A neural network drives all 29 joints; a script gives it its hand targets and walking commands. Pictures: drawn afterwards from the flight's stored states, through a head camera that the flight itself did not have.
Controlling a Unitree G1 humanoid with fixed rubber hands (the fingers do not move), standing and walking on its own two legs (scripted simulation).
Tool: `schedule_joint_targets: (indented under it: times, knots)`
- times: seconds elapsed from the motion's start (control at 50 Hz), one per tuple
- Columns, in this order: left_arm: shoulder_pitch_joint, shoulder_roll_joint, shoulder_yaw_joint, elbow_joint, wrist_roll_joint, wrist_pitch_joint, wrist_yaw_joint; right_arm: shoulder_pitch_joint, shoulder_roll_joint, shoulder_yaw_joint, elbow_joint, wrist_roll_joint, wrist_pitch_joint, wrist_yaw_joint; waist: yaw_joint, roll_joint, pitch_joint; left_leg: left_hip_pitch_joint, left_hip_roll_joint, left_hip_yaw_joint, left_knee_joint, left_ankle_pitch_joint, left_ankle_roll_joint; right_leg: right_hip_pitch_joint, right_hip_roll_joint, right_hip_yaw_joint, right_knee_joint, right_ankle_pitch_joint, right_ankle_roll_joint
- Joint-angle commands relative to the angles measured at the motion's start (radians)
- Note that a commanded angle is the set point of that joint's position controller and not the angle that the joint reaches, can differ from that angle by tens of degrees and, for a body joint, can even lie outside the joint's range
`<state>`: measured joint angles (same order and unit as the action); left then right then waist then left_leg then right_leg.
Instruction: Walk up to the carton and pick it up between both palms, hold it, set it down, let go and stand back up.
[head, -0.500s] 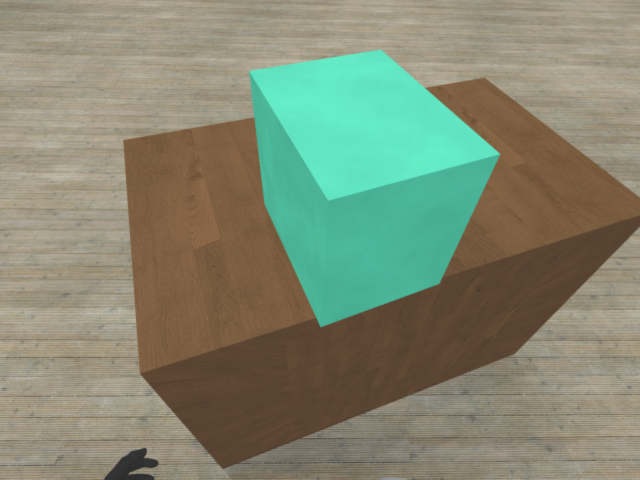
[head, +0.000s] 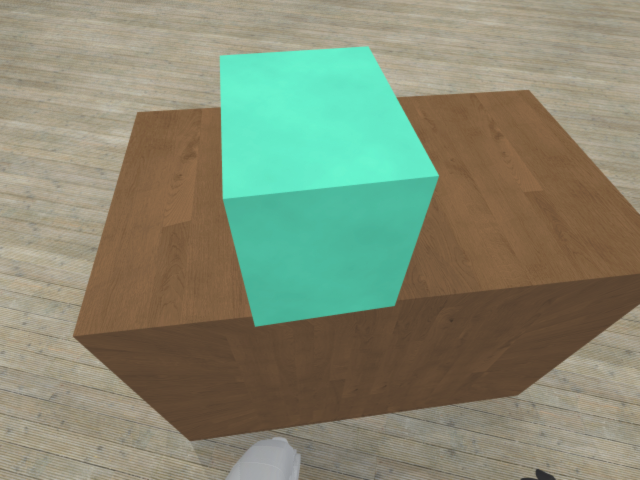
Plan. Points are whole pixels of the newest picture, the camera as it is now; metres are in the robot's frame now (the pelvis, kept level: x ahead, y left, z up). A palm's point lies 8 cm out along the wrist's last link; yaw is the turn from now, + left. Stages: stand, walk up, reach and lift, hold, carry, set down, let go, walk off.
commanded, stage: walk up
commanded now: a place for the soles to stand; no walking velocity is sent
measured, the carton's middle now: (311, 187) +0.49 +0.08 +0.07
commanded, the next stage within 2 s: none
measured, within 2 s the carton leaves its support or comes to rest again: neither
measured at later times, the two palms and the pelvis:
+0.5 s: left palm out of the picture +0.05 +0.18 -0.08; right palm (613, 472) +0.19 -0.35 -0.10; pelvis +0.02 -0.10 +0.00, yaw +13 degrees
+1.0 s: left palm out of the picture -0.01 +0.20 -0.11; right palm (549, 437) +0.22 -0.28 -0.09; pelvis +0.03 -0.07 +0.00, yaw +17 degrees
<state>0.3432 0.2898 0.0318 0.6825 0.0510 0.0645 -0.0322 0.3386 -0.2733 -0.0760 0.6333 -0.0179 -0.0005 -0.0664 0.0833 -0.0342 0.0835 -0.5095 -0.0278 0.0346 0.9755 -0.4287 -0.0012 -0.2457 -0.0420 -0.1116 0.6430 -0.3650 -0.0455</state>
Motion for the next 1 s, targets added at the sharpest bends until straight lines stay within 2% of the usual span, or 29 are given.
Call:
schedule_joint_targets:
  times: [0.0,0.04,0.06,0.08,0.1,0.12,0.14,0.18,0.22,0.26,0.32,0.34,0.36,0.38,0.4,0.42,0.44,0.5,0.56,0.62,0.7,0.74,0.76,0.78,0.8,0.84,0.88,0.94,0.98]
  knots:
    - [-0.024,0.164,0.034,-0.064,-0.016,-0.03,0.024,0.042,-0.048,-0.012,-0.104,-0.008,-0.025,0.014,-0.048,-0.069,-0.043,0.142,0.013,-0.011,-0.289,0.107,0.011,0.029,-0.256,0.204,-0.137,0.407,-0.152]
    - [-0.017,0.176,0.019,-0.058,-0.033,-0.03,0.028,0.065,-0.055,-0.011,-0.112,-0.013,-0.037,0.016,-0.088,-0.021,-0.074,0.295,0.0,-0.025,-0.501,0.279,0.039,-0.002,-0.244,0.162,-0.033,0.48,-0.076]
    - [0.001,0.169,0.008,-0.06,-0.038,-0.036,0.026,0.079,-0.097,-0.018,-0.12,-0.019,-0.042,0.012,-0.104,0.019,-0.11,0.402,0.06,-0.139,-0.538,0.368,0.077,-0.068,-0.211,0.123,0.054,0.474,-0.016]
    - [0.034,0.115,-0.018,-0.088,-0.031,-0.047,0.022,0.129,-0.156,-0.029,-0.122,-0.045,-0.045,0.009,-0.114,0.149,-0.212,0.575,0.279,-0.47,-0.514,0.461,0.18,-0.232,-0.123,0.046,0.266,0.273,0.06]
    - [0.025,0.116,-0.009,-0.093,-0.024,-0.027,0.03,0.133,-0.196,-0.051,-0.104,-0.028,-0.029,0.006,-0.121,0.183,-0.174,0.497,0.421,-0.657,-0.537,0.46,0.347,-0.283,-0.007,0.068,0.336,-0.251,0.084]
    - [-0.042,0.134,-0.003,-0.102,-0.011,-0.006,0.039,0.117,-0.18,-0.047,-0.097,-0.015,-0.023,0.003,-0.126,0.149,-0.137,0.408,0.445,-0.676,-0.558,0.385,0.386,-0.308,-0.044,0.147,0.443,-0.282,0.068]
    - [-0.061,0.157,0.013,-0.11,-0.017,-0.001,0.035,0.09,-0.166,-0.038,-0.107,-0.02,-0.018,0.003,-0.128,0.092,-0.109,0.38,0.37,-0.564,-0.563,0.373,0.334,-0.285,-0.039,0.16,0.441,-0.267,0.057]
    - [-0.046,0.129,0.009,-0.105,-0.03,-0.009,0.027,-0.004,-0.163,-0.022,-0.118,-0.03,-0.014,0.003,-0.09,0.134,-0.087,0.295,0.244,-0.398,-0.542,0.468,0.231,-0.237,-0.034,0.147,0.365,-0.177,0.065]
    - [0.003,0.107,0.011,-0.091,-0.043,-0.021,0.021,-0.061,-0.158,-0.018,-0.134,-0.022,-0.008,0.015,-0.063,0.173,-0.122,0.234,0.158,-0.304,-0.518,0.508,0.183,-0.138,0.005,0.102,0.288,-0.122,0.075]
    - [0.003,0.083,0.012,-0.106,-0.049,-0.034,0.02,-0.078,-0.166,-0.026,-0.13,-0.008,0.012,0.028,-0.073,0.263,-0.099,0.192,0.111,-0.279,-0.491,0.405,0.179,-0.094,0.027,0.038,0.135,-0.105,0.085]
    - [0.057,0.116,0.034,-0.114,-0.036,-0.071,0.043,-0.066,-0.145,-0.012,-0.12,0.003,0.03,0.051,-0.048,0.123,-0.139,0.089,0.051,-0.278,-0.286,0.371,0.09,0.105,0.005,0.058,-0.165,0.192,0.058]
    - [0.041,0.191,0.057,-0.131,-0.021,-0.079,0.056,-0.056,-0.103,-0.003,-0.127,0.007,0.035,0.059,-0.047,0.007,-0.135,0.012,-0.011,-0.248,-0.156,0.222,0.036,0.122,-0.153,0.253,-0.224,0.088,0.015]
    - [0.021,0.302,0.081,-0.149,-0.018,-0.077,0.067,-0.04,-0.087,0.002,-0.15,-0.001,0.045,0.059,-0.052,-0.16,-0.06,-0.097,-0.099,-0.139,0.031,-0.179,-0.018,0.024,-0.441,0.575,-0.357,0.074,-0.115]
    - [0.007,0.325,0.096,-0.135,-0.023,-0.07,0.072,-0.067,-0.138,-0.032,-0.16,-0.026,0.059,0.055,-0.029,-0.143,0.025,-0.118,-0.021,-0.189,0.183,-0.205,-0.023,-0.1,-0.534,0.69,-0.4,0.02,-0.24]
    - [-0.003,0.267,0.084,-0.123,-0.017,-0.072,0.081,-0.065,-0.153,-0.04,-0.135,-0.027,0.062,0.062,-0.043,-0.074,0.063,-0.128,0.0,-0.217,0.252,-0.163,-0.039,-0.091,-0.474,0.582,-0.372,0.046,-0.247]
    - [-0.039,0.207,0.064,-0.122,-0.012,-0.074,0.087,-0.051,-0.148,-0.033,-0.102,-0.024,0.067,0.067,-0.067,-0.005,0.076,-0.138,-0.015,-0.231,0.258,-0.096,-0.044,-0.039,-0.37,0.416,-0.311,0.163,-0.185]
    - [-0.022,0.185,0.058,-0.131,-0.006,-0.078,0.091,-0.031,-0.121,-0.033,-0.096,-0.025,0.064,0.071,-0.074,-0.054,0.05,-0.143,-0.014,-0.223,0.223,-0.055,-0.041,0.0,-0.301,0.325,-0.271,0.191,-0.138]
    - [-0.01,0.162,0.057,-0.116,-0.005,-0.079,0.076,-0.019,-0.1,-0.023,-0.089,-0.019,0.059,0.095,-0.056,-0.165,-0.01,-0.105,-0.025,-0.15,0.133,0.033,-0.067,0.057,-0.212,0.234,-0.289,0.036,-0.105]
    - [0.06,0.183,0.066,-0.095,-0.01,-0.082,0.076,-0.087,-0.109,-0.019,-0.1,-0.022,0.064,0.102,-0.006,-0.166,-0.021,-0.122,0.025,-0.112,-0.044,-0.001,-0.088,0.148,-0.258,0.273,-0.309,-0.053,-0.152]
    - [0.098,0.203,0.065,-0.085,-0.011,-0.086,0.07,-0.14,-0.081,-0.014,-0.102,-0.017,0.048,0.106,0.005,-0.164,-0.004,-0.021,0.033,-0.069,-0.227,-0.013,-0.047,0.129,-0.26,0.218,-0.277,0.162,-0.15]
    - [0.035,0.235,0.063,-0.11,-0.029,-0.07,0.056,-0.046,-0.1,-0.012,-0.066,-0.017,0.021,0.104,-0.086,-0.179,-0.06,0.321,0.004,-0.004,-0.408,0.225,0.001,-0.094,-0.238,0.154,-0.165,0.22,-0.098]
    - [0.089,0.162,0.032,-0.119,-0.041,-0.064,0.044,0.01,-0.168,-0.032,-0.043,-0.036,0.008,0.093,-0.108,0.03,-0.122,0.491,0.076,-0.14,-0.483,0.259,0.036,-0.196,-0.177,0.103,-0.049,0.069,-0.013]
    - [0.119,0.11,0.013,-0.134,-0.043,-0.062,0.04,0.021,-0.214,-0.041,-0.057,-0.034,0.007,0.087,-0.123,0.18,-0.143,0.493,0.262,-0.403,-0.595,0.21,0.105,-0.232,-0.076,0.033,0.148,-0.126,0.044]
    - [0.103,0.103,0.01,-0.146,-0.049,-0.044,0.048,-0.01,-0.243,-0.035,-0.049,-0.015,0.012,0.074,-0.123,0.155,-0.108,0.339,0.334,-0.496,-0.651,0.034,0.222,-0.211,-0.008,0.063,0.224,-0.292,0.063]
    - [0.093,0.112,0.023,-0.148,-0.043,-0.031,0.052,-0.028,-0.219,-0.031,-0.041,-0.002,0.018,0.066,-0.136,0.155,-0.056,0.226,0.33,-0.511,-0.695,-0.125,0.257,-0.195,-0.025,0.096,0.288,-0.292,0.056]
    - [0.146,0.119,0.033,-0.123,-0.048,-0.041,0.047,-0.1,-0.159,-0.01,-0.043,-0.017,0.019,0.054,-0.096,0.208,-0.02,0.276,0.243,-0.365,-0.64,0.017,0.22,-0.227,-0.021,0.123,0.239,-0.236,0.041]
    - [0.167,0.118,0.036,-0.113,-0.038,-0.052,0.05,-0.123,-0.143,0.005,-0.045,-0.013,0.02,0.052,-0.084,0.23,-0.014,0.214,0.229,-0.312,-0.614,0.152,0.2,-0.149,-0.009,0.108,0.166,-0.138,0.043]
    - [0.19,0.09,0.034,-0.105,-0.028,-0.074,0.045,-0.155,-0.127,0.02,-0.033,0.0,0.026,0.057,-0.051,0.171,-0.038,0.146,0.188,-0.238,-0.55,0.168,0.149,0.009,0.008,0.077,-0.071,0.05,0.033]
    - [0.187,0.11,0.032,-0.126,-0.027,-0.085,0.046,-0.185,-0.107,0.034,-0.037,0.01,0.025,0.066,-0.032,0.107,-0.049,0.094,0.161,-0.205,-0.473,0.2,0.086,0.081,-0.043,0.166,-0.192,0.183,0.018]
